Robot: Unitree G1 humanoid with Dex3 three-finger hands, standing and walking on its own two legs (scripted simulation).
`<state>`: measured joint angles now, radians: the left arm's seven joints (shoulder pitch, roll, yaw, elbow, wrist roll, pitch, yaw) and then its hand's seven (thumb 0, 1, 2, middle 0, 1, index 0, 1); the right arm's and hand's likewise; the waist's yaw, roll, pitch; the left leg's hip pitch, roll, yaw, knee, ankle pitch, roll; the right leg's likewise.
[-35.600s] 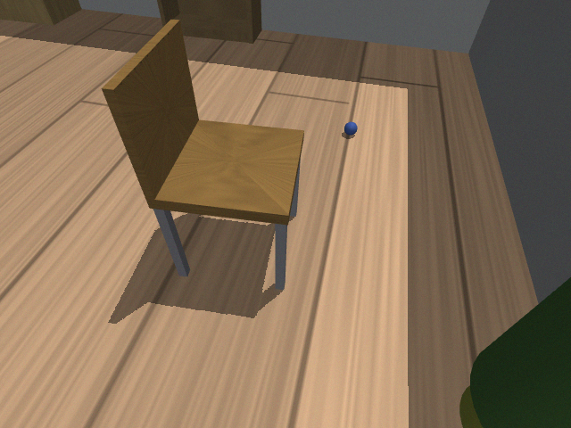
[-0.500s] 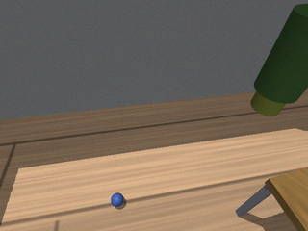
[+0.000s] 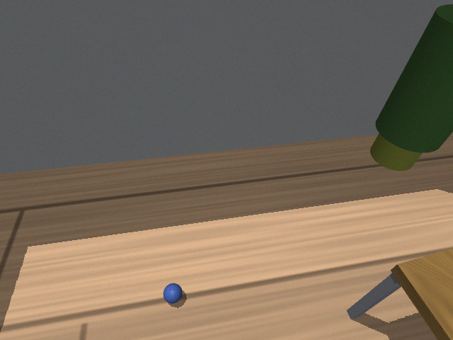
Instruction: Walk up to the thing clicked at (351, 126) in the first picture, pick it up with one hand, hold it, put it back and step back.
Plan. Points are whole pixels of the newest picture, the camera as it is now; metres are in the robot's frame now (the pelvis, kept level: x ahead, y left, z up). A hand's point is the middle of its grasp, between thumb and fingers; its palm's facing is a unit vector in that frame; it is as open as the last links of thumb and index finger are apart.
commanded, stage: stand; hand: left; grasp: from above
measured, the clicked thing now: (172, 293) +0.46 +0.21 -0.74
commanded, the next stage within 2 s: rise first in 0.58 s
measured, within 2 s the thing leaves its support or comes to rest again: neither
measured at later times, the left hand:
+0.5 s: hand out of the picture +0.07 +0.25 -0.16, palm faces -0.02 -0.94 -0.34, open 7.4 cm
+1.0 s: hand out of the picture +0.15 +0.25 -0.17, palm faces -0.04 -0.94 -0.35, open 10.4 cm
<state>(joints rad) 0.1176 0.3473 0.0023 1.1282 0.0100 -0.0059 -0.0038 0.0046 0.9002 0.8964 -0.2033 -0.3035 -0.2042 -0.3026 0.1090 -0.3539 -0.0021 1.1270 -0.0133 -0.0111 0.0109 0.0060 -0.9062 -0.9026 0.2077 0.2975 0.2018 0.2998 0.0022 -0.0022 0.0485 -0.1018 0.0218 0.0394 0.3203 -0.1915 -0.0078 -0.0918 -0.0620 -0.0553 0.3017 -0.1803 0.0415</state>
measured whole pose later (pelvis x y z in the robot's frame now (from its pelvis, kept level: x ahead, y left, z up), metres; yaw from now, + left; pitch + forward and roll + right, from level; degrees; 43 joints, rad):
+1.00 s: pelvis -0.02 +0.00 -0.02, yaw -1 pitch +7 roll -1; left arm -0.03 0.34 0.15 0.97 0.11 0.06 -0.02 0.00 0.24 1.00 -0.06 -0.88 -0.07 -0.86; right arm 0.25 -0.24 -0.03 0.75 0.02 -0.04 -0.02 0.01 -0.92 -0.91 0.21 0.30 0.20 0.30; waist -0.03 -0.01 0.01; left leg -0.44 0.05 0.04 0.62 -0.30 -0.01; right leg -0.43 -0.05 -0.04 0.59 -0.28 0.03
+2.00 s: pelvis -0.06 +0.00 -0.23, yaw -1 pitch +31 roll -2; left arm -0.14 0.45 0.14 0.69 0.59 -0.04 0.05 0.00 -0.53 0.99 -0.06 -1.11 -0.06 -1.11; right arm 0.10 -0.29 -0.06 0.63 -0.01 -0.22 0.02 0.01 -0.87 -0.90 0.21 0.30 0.20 0.30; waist -0.03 0.00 -0.17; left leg -1.57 0.05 -0.02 1.70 -0.67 -0.01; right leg -1.55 -0.07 -0.02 1.67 -0.66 0.03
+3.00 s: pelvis -0.11 +0.01 -0.43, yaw -6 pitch +34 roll -8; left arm -0.93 0.80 0.14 1.36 1.30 -0.30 0.30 0.00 -0.52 0.99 -0.08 -1.02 -0.09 -1.01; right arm 0.14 -0.27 0.01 0.73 -0.14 -0.01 0.12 0.00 -0.92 -0.91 0.21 0.30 0.20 0.30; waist -0.20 -0.01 -0.05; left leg -2.26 0.04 -0.12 2.34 -0.68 0.01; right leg -2.19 -0.05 -0.04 2.25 -0.66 0.05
